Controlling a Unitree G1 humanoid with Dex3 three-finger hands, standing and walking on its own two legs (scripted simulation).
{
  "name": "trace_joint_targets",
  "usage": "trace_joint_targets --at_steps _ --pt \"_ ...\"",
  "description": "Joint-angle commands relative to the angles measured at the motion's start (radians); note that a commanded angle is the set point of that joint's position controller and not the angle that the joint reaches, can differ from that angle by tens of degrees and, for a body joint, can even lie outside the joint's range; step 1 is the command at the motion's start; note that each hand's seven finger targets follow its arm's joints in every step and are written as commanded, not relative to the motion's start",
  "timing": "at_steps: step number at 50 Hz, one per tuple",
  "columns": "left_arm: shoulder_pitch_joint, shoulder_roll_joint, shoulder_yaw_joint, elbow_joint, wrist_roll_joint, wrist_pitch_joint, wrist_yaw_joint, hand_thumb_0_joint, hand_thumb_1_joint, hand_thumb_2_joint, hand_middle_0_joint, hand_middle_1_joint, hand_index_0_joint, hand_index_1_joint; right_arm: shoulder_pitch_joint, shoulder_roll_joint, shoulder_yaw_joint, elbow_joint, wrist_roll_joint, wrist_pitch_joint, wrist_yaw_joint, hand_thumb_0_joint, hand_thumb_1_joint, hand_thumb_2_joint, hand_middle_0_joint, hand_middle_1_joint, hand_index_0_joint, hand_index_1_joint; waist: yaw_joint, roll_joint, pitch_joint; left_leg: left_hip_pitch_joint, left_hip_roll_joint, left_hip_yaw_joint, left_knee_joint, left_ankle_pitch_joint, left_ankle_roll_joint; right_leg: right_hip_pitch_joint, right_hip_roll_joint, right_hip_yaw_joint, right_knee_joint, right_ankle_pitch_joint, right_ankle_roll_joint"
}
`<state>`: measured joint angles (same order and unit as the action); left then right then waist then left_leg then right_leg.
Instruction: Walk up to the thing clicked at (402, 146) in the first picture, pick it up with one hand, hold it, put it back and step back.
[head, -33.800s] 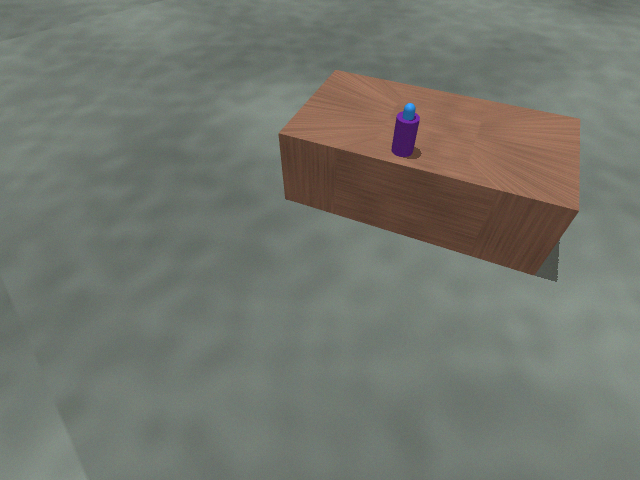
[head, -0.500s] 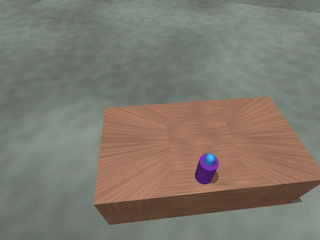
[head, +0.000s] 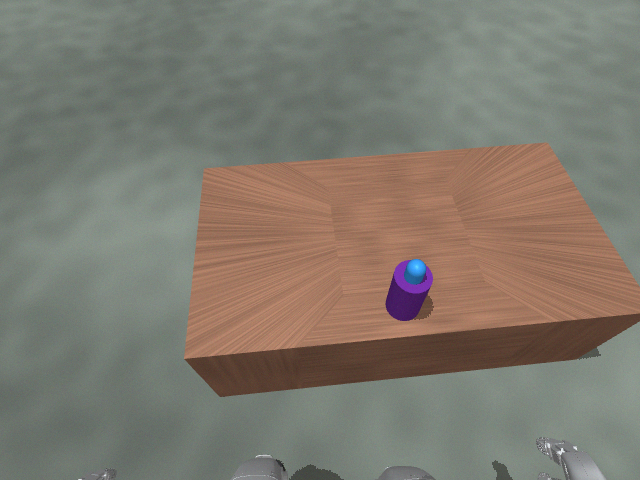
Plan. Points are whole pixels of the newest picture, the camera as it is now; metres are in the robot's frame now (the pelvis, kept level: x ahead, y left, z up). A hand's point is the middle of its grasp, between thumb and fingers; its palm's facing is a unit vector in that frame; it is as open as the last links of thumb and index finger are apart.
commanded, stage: step back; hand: right
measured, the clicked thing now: (409, 286) +0.51 -0.17 -0.30
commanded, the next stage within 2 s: none
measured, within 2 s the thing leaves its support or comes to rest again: neither
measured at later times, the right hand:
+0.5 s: hand out of the picture +0.02 -0.25 -0.16, palm faces -0.18 +0.90 -0.40, open 7.4 cm
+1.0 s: hand out of the picture -0.14 -0.27 -0.16, palm faces -0.03 +0.94 -0.33, open 7.4 cm
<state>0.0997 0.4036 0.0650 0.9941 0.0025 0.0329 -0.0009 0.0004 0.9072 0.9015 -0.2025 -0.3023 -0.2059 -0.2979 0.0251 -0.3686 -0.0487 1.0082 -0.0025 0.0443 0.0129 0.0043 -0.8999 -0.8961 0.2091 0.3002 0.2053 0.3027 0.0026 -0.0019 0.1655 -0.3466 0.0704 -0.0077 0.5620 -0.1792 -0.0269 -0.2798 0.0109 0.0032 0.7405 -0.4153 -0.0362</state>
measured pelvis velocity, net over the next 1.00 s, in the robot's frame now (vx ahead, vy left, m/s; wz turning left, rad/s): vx -0.26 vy -0.01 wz -0.02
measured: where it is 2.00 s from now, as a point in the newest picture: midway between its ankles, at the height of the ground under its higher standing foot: outside the picture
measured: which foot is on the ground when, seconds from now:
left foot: down 0.00-0.04, up 0.06-0.44, down 0.46-0.92, up 0.94-1.00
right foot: down 0.00-0.48, up 0.50-0.86, down 0.88-1.00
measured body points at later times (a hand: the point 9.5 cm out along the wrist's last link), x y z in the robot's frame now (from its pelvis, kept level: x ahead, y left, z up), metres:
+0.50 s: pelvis -0.11 +0.00 -0.01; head -0.04 +0.02 +0.43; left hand -0.02 +0.32 -0.13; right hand +0.03 -0.29 -0.13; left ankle -0.11 +0.12 -0.73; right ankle -0.02 -0.11 -0.73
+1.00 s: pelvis -0.26 -0.01 +0.00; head -0.22 -0.04 +0.45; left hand -0.23 +0.31 -0.11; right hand -0.14 -0.32 -0.13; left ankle -0.19 +0.13 -0.67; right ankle -0.25 -0.13 -0.73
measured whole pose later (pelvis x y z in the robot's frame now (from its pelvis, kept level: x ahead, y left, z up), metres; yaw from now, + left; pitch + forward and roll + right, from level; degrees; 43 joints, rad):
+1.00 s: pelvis -0.26 -0.01 +0.00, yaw -1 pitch -3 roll +2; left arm 0.27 0.35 0.07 0.89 0.05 0.03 -0.01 0.00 0.90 0.90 -0.21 -0.30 -0.21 -0.30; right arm 0.11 -0.39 -0.06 0.88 -0.01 0.09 0.00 0.00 -0.90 -0.90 0.21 0.30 0.20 0.30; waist 0.05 0.03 0.15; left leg -0.53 -0.08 -0.09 1.00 -0.42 0.00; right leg -0.26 -0.01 0.06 0.65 -0.35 -0.02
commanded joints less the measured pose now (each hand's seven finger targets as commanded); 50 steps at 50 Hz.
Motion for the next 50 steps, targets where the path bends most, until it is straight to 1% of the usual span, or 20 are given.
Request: trace_joint_targets --at_steps 1,2,4,5,8,14,18,22,23,24,25,26,30,37,41,43,45,46,47,50 --pt "0.175 0.185 0.056 -0.038 0.02 -0.014 0.015 0.0 0.9 0.9 -0.2 -0.3 -0.2 -0.3 -0.091 -0.198 -0.046 -0.131 0.007 0.008 -0.019 0.0 -0.9 -0.9 0.2 0.3 0.2 0.3 0.066 -0.035 -0.195 -0.031 -0.015 -0.075 0.186 0.052 0.112 0.049 -0.159 0.213 -0.36 0.285 -0.024" --pt "0.129 0.285 0.081 -0.061 0.029 -0.022 0.018 0.0 0.9 0.9 -0.2 -0.3 -0.2 -0.3 -0.097 -0.145 -0.034 -0.153 0.015 0.012 -0.028 0.0 -0.9 -0.9 0.2 0.3 0.2 0.3 0.052 -0.219 -0.113 -0.216 -0.201 -0.061 0.331 -0.327 0.057 0.074 -0.292 0.411 -0.437 0.498 -0.051" --pt "0.005 0.294 0.082 -0.129 0.04 -0.029 0.025 0.0 0.9 0.9 -0.2 -0.3 -0.2 -0.3 0.052 -0.17 -0.042 -0.118 0.008 0.019 -0.042 0.0 -0.9 -0.9 0.2 0.3 0.2 0.3 -0.016 -0.142 -0.126 -0.167 -0.179 -0.166 0.548 -0.423 0.054 -0.021 -0.373 0.406 -0.391 0.632 -0.197" --pt "-0.019 0.284 0.084 -0.144 0.039 -0.032 0.026 0.0 0.9 0.9 -0.2 -0.3 -0.2 -0.3 0.066 -0.191 -0.044 -0.108 0.01 0.017 -0.04 0.0 -0.9 -0.9 0.2 0.3 0.2 0.3 -0.012 -0.16 -0.153 -0.142 -0.174 -0.179 0.615 -0.385 0.062 -0.044 -0.356 0.381 -0.38 0.619 -0.212" --pt "-0.09 0.224 0.077 -0.177 0.036 -0.035 0.028 0.0 0.9 0.9 -0.2 -0.3 -0.2 -0.3 0.134 -0.228 -0.052 -0.095 0.016 0.011 -0.04 0.0 -0.9 -0.9 0.2 0.3 0.2 0.3 -0.049 -0.163 -0.194 -0.161 -0.189 -0.168 0.67 -0.27 0.035 0.072 -0.245 0.216 -0.316 0.618 -0.15" --pt "0.117 0.169 0.071 -0.186 0.021 -0.029 0.054 0.0 0.9 0.9 -0.2 -0.3 -0.2 -0.3 0.047 -0.194 -0.021 -0.167 -0.008 -0.011 -0.05 0.0 -0.9 -0.9 0.2 0.3 0.2 0.3 0.075 -0.124 -0.254 -0.296 -0.144 -0.136 0.466 -0.317 0.016 0.439 -0.298 0.208 -0.199 0.868 -0.184" --pt "0.126 0.202 0.081 -0.212 0.013 -0.021 0.057 0.0 0.9 0.9 -0.2 -0.3 -0.2 -0.3 0.081 -0.194 -0.029 -0.175 -0.016 -0.015 -0.045 0.0 -0.9 -0.9 0.2 0.3 0.2 0.3 0.071 -0.176 -0.266 -0.172 -0.096 -0.076 0.236 -0.337 0.027 0.412 -0.329 0.208 -0.163 0.912 -0.191" --pt "-0.007 0.229 0.074 -0.262 0.009 -0.012 0.041 0.0 0.9 0.9 -0.2 -0.3 -0.2 -0.3 0.225 -0.198 -0.052 -0.124 -0.018 -0.013 -0.026 0.0 -0.9 -0.9 0.2 0.3 0.2 0.3 -0.022 -0.127 -0.28 0.138 -0.104 0.025 -0.036 -0.045 0.052 0.124 -0.263 0.116 -0.126 0.597 -0.11" --pt "-0.007 0.208 0.065 -0.27 0.006 -0.007 0.037 0.0 0.9 0.9 -0.2 -0.3 -0.2 -0.3 0.22 -0.228 -0.066 -0.136 -0.028 -0.012 -0.024 0.0 -0.9 -0.9 0.2 0.3 0.2 0.3 -0.037 -0.05 -0.263 0.153 -0.038 -0.076 -0.07 0.074 0.094 0.032 -0.203 0.093 -0.071 0.424 -0.057" --pt "0.004 0.167 0.058 -0.277 0.002 -0.007 0.037 0.0 0.9 0.9 -0.2 -0.3 -0.2 -0.3 0.196 -0.298 -0.079 -0.155 -0.038 -0.011 -0.019 0.0 -0.9 -0.9 0.2 0.3 0.2 0.3 -0.036 0.158 -0.257 0.184 0.152 -0.336 -0.14 0.193 0.18 -0.122 -0.052 0.029 0.078 0.128 0.001" --pt "-0.043 0.173 0.07 -0.273 -0.002 -0.004 0.046 0.0 0.9 0.9 -0.2 -0.3 -0.2 -0.3 0.147 -0.368 -0.086 -0.171 -0.033 -0.01 -0.013 0.0 -0.9 -0.9 0.2 0.3 0.2 0.3 -0.066 0.307 -0.221 0.061 0.28 -0.491 -0.245 0.172 0.319 -0.145 0.084 0.036 0.309 -0.262 0.027" --pt "-0.043 0.183 0.078 -0.252 0.012 0.0 0.052 0.0 0.9 0.9 -0.2 -0.3 -0.2 -0.3 0.119 -0.369 -0.09 -0.177 -0.037 -0.016 -0.02 0.0 -0.9 -0.9 0.2 0.3 0.2 0.3 -0.066 0.252 -0.19 -0.016 0.321 -0.561 -0.269 0.105 0.364 -0.135 0.084 0.14 0.467 -0.286 0.027" --pt "0.1 0.161 0.074 -0.184 -0.005 0.001 0.041 0.0 0.9 0.9 -0.2 -0.3 -0.2 -0.3 -0.012 -0.228 -0.051 -0.217 -0.037 -0.017 -0.031 0.0 -0.9 -0.9 0.2 0.3 0.2 0.3 0.038 0.129 -0.11 0.026 0.161 -0.236 -0.212 0.136 0.241 -0.227 0.098 0.169 0.596 -0.079 0.016" --pt "0.103 0.146 0.06 -0.199 0.011 -0.016 0.028 0.0 0.9 0.9 -0.2 -0.3 -0.2 -0.3 0.094 -0.228 -0.063 -0.218 -0.026 -0.015 -0.028 0.0 -0.9 -0.9 0.2 0.3 0.2 0.3 -0.045 0.16 -0.204 0.295 0.167 -0.197 -0.153 0.134 0.283 -0.19 0.035 0.086 0.212 -0.093 0.093" --pt "0.212 0.151 0.06 -0.151 0.013 -0.027 0.022 0.0 0.9 0.9 -0.2 -0.3 -0.2 -0.3 0.064 -0.271 -0.079 -0.237 -0.029 0.005 -0.022 0.0 -0.9 -0.9 0.2 0.3 0.2 0.3 -0.013 0.216 -0.261 0.215 0.177 -0.186 -0.129 0.016 0.249 0.004 -0.004 0.009 -0.123 -0.021 0.055" --pt "0.307 0.162 0.069 -0.105 0.022 -0.031 0.018 0.0 0.9 0.9 -0.2 -0.3 -0.2 -0.3 0.034 -0.273 -0.079 -0.24 -0.017 0.016 -0.019 0.0 -0.9 -0.9 0.2 0.3 0.2 0.3 0.029 0.173 -0.271 0.077 0.147 -0.165 -0.103 -0.102 0.183 0.149 0.004 -0.021 -0.281 0.119 0.019" --pt "0.243 0.262 0.099 -0.148 0.048 -0.034 0.016 0.0 0.9 0.9 -0.2 -0.3 -0.2 -0.3 0.05 -0.179 -0.052 -0.251 -0.003 0.015 -0.015 0.0 -0.9 -0.9 0.2 0.3 0.2 0.3 0.02 -0.184 -0.163 -0.218 -0.06 -0.042 0.176 -0.327 0.047 0.101 -0.247 0.432 -0.437 -0.096 -0.084" --pt "0.14 0.382 0.117 -0.199 0.054 -0.026 0.017 0.0 0.9 0.9 -0.2 -0.3 -0.2 -0.3 -0.021 -0.205 -0.069 -0.263 -0.013 0.018 -0.028 0.0 -0.9 -0.9 0.2 0.3 0.2 0.3 0.084 -0.335 -0.085 -0.163 -0.16 -0.096 0.448 -0.406 0.01 -0.199 -0.438 0.62 -0.552 -0.166 -0.253" --pt "0.047 0.361 0.113 -0.232 0.05 -0.032 0.026 0.0 0.9 0.9 -0.2 -0.3 -0.2 -0.3 -0.001 -0.251 -0.083 -0.245 -0.015 0.021 -0.033 0.0 -0.9 -0.9 0.2 0.3 0.2 0.3 0.041 -0.283 -0.006 -0.111 -0.116 -0.201 0.604 -0.359 0.005 -0.326 -0.458 0.626 -0.565 -0.159 -0.267" --pt "-0.064 0.213 0.087 -0.25 0.04 -0.037 0.031 0.0 0.9 0.9 -0.2 -0.3 -0.2 -0.3 0.163 -0.198 -0.065 -0.169 0.007 0.01 -0.025 0.0 -0.9 -0.9 0.2 0.3 0.2 0.3 -0.067 -0.12 -0.092 -0.133 -0.23 -0.193 0.654 -0.219 0.018 -0.112 -0.206 0.168 -0.376 0.33 -0.105"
